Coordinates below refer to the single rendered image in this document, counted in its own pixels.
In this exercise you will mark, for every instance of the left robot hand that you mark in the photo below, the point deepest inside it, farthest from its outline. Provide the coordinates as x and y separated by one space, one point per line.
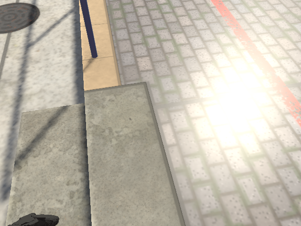
36 220

